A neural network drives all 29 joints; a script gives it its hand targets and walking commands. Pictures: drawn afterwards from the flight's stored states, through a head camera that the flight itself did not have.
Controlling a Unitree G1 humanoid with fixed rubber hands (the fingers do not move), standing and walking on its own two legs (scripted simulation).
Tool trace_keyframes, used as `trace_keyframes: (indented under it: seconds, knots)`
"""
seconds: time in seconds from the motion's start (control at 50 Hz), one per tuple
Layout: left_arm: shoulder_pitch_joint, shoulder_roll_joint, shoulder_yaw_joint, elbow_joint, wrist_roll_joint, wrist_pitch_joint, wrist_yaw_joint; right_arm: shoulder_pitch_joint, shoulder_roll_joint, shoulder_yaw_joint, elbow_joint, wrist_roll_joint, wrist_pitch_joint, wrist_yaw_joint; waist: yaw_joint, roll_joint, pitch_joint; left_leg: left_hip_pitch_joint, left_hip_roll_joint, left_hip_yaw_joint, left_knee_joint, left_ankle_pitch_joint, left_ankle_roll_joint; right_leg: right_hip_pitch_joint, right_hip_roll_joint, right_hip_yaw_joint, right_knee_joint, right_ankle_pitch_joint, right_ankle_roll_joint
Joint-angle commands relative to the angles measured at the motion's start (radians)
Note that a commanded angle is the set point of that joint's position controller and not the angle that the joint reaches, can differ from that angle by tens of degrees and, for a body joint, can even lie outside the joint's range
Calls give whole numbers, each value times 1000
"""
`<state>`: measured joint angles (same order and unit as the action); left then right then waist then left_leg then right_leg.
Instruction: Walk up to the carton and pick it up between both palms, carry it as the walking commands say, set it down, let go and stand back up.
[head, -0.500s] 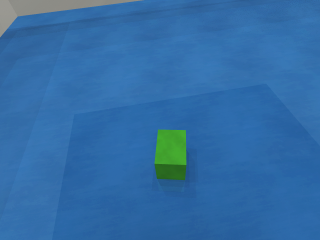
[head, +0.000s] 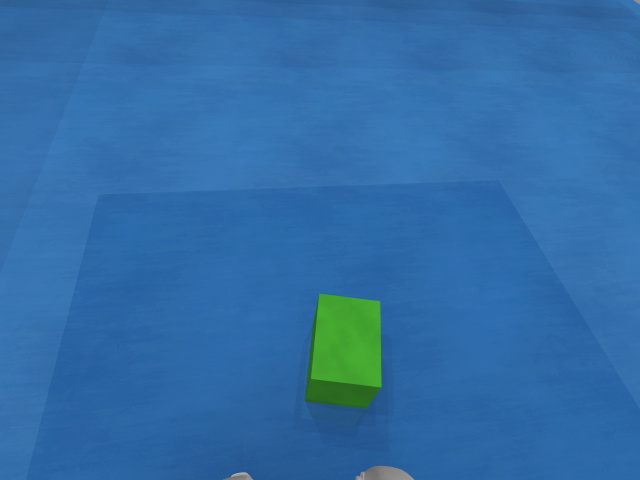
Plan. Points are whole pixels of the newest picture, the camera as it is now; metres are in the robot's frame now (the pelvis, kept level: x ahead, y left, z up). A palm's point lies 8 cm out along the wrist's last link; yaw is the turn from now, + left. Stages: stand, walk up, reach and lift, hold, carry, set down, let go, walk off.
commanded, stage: walk up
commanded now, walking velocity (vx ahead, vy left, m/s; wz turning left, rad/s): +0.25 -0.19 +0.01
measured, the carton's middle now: (342, 351) +0.56 -0.12 -0.65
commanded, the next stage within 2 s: none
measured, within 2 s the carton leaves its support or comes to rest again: neither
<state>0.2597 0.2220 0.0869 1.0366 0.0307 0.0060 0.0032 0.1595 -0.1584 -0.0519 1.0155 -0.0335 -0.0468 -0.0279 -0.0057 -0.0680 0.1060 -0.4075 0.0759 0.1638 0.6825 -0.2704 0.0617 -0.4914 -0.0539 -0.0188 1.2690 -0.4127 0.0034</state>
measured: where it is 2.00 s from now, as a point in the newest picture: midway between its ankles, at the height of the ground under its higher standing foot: outside the picture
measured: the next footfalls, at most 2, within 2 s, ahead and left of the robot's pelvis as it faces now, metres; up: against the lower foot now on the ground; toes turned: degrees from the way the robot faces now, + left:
right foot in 0.34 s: +0.11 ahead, -0.21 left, +0.00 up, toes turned -3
left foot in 0.62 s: +0.09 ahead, +0.04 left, +0.00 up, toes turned +3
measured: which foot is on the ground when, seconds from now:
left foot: down 0.00-0.34, up 0.36-0.60, down 0.62-1.00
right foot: up 0.00-0.32, down 0.34-1.00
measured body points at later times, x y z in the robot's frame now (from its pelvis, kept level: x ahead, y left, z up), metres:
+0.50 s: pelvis +0.06 -0.06 +0.01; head +0.10 -0.08 +0.46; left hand +0.15 +0.16 -0.13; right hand +0.08 -0.31 -0.15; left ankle +0.04 +0.06 -0.68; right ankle +0.09 -0.16 -0.72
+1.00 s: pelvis +0.07 -0.06 +0.02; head +0.07 -0.05 +0.47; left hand +0.06 +0.16 -0.14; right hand +0.09 -0.28 -0.14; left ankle +0.05 +0.04 -0.72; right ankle +0.09 -0.17 -0.72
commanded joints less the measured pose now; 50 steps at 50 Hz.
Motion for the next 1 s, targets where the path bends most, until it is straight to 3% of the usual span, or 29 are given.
trace_keyframes:
  seconds: [0.0,0.1,0.18,0.2,0.24,0.26,0.28,0.3,0.32,0.34,0.36,0.4,0.44,0.5,0.52,0.54,0.56,0.58,0.6,0.62,0.64,0.68,0.76,0.8,0.84,0.88,0.9,0.92,0.98]
  knots:
    - [58,-19,-13,-65,19,36,-6,167,-174,-26,2,-3,-3,1,-21,254,-96,109,305,-322,-390,359,83,-40,-63,23,-120,96,23]
    - [-71,-17,-30,-131,9,38,-31,156,-196,-47,-6,1,7,10,-38,255,-62,123,276,-287,-470,-5,80,-30,-60,-29,-411,102,32]
    - [-93,-9,-37,-142,1,22,-37,154,-230,-56,-17,11,29,8,-39,246,-39,-5,280,-277,-506,-113,80,173,-30,-76,-537,112,19]
    - [-83,-3,-39,-124,3,23,-37,147,-231,-59,-9,12,34,11,-40,230,-38,11,268,-262,-487,-128,81,189,-19,-91,-598,111,19]
    - [-11,19,-30,-92,3,6,-14,130,-219,-60,-11,14,41,10,-3,150,-59,7,224,-208,-330,116,37,323,10,-95,-758,218,9]
    - [43,57,-20,-75,2,-9,2,168,-195,-50,13,12,40,14,20,57,-126,16,174,-165,-205,165,-4,437,-36,-45,-888,269,-5]
    - [72,138,1,-76,4,-22,15,180,-114,-29,-8,21,39,15,15,-174,-177,-43,66,-62,-29,46,-76,485,-228,160,-956,451,-51]
    - [65,143,-7,-87,-9,-31,29,154,-55,-11,-30,15,47,8,18,-238,-176,-75,-17,-73,76,-297,-102,451,-344,287,-961,735,-129]
    - [15,83,-24,-72,-11,-36,40,140,-55,-14,-2,30,61,6,-1,-126,-147,-24,1,-136,171,-326,-99,381,-333,215,-940,859,-173]
    - [-40,59,-36,-63,-9,-34,48,132,-64,-17,8,41,68,6,-4,-128,-154,-22,2,-144,219,-314,-109,384,-287,155,-926,897,-204]
    - [-57,102,-9,-71,0,-16,46,153,-112,-37,15,40,78,-9,0,-210,-114,-114,-11,-94,318,-334,-114,401,-240,114,-928,829,-224]
    - [-53,60,-30,-81,-9,-19,60,145,-100,-28,28,27,81,0,-25,-88,-133,-71,-3,-156,324,-283,-92,382,-239,90,-933,825,-208]
    - [-56,24,-42,-77,-8,-24,62,171,-76,-22,37,32,80,1,-29,-56,-168,-2,6,-170,228,-252,-93,379,-225,83,-922,792,-202]
    - [-75,23,-50,-79,-16,-36,49,184,-54,-8,52,34,81,-1,-41,-70,-170,143,0,-148,25,-140,-89,284,-205,87,-925,685,-179]
    - [-96,39,-51,-83,-18,-32,46,181,-61,-10,61,27,87,-4,-45,-72,-165,188,-15,-129,-46,-96,-80,265,-223,120,-931,563,-168]
    - [-100,46,-49,-97,-24,-30,41,188,-63,-1,52,32,83,-6,-65,-75,-140,236,-2,-127,-211,48,-75,230,-213,112,-935,476,-129]
    - [-80,37,-54,-85,-29,-27,39,185,-76,-1,60,21,73,-12,-58,10,-142,316,36,-203,-313,179,-61,203,-174,96,-911,402,-92]
    - [-23,8,-57,-77,-41,-26,33,190,-128,-9,50,16,59,-18,-34,128,-164,314,144,-320,-387,300,-31,226,-102,23,-825,333,-52]
    - [16,-31,-67,-70,-41,-20,29,103,-163,-6,35,16,47,-11,31,260,-158,216,195,-385,-414,311,-6,301,-23,-18,-839,228,-20]
    - [1,-34,-63,-48,-39,-11,29,57,-137,-4,51,15,48,2,35,240,-119,154,127,-296,-403,153,-9,356,-8,-11,-910,224,-19]
    - [-18,-24,-58,-31,-30,-10,30,50,-114,-4,63,9,43,2,15,246,-102,152,108,-283,-395,163,-17,390,-35,3,-923,276,-22]
    - [-27,4,-61,-5,-24,-21,22,58,-74,9,65,20,41,-4,10,170,-85,201,61,-223,-399,160,-37,381,-60,11,-912,328,-36]
    - [3,-3,-73,49,-19,-17,28,59,-72,11,78,20,37,-6,6,136,-47,184,50,-216,-425,88,-38,384,-64,28,-969,292,-28]
    - [20,4,-75,65,-20,-19,29,98,-63,19,96,24,41,-9,6,78,3,180,42,-215,-425,52,-41,351,-62,28,-970,241,-29]
    - [21,-1,-73,75,-28,-13,36,94,-70,21,96,16,39,-7,-8,73,17,161,56,-248,-440,28,-38,356,-49,7,-971,228,-16]
    - [42,34,-47,80,-18,0,38,88,-129,-4,61,11,38,-15,-27,48,35,212,145,-334,-447,50,-17,260,-11,-40,-894,224,-6]
    - [47,8,-50,78,-16,5,39,104,-133,-3,72,11,41,-18,-26,117,24,188,160,-344,-452,18,-6,268,-8,-35,-870,202,-1]
    - [57,36,-29,63,-11,13,34,105,-187,-20,56,16,45,-28,-40,134,21,191,230,-410,-468,-1,39,228,16,-54,-772,146,10]
    - [2,33,-20,11,0,30,30,96,-179,-24,47,-7,43,-39,-60,204,9,186,315,-459,-481,61,136,105,7,11,-491,-23,16]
